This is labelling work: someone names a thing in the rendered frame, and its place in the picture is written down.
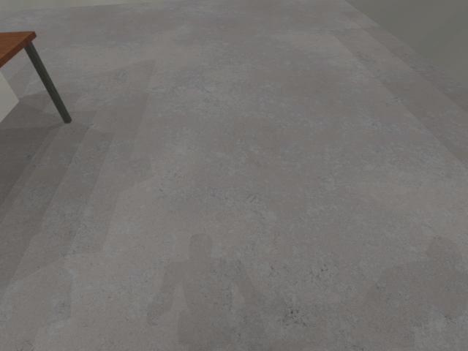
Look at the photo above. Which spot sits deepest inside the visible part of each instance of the table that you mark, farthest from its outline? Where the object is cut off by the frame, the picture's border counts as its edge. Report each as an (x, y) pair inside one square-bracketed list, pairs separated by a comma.
[(13, 42)]

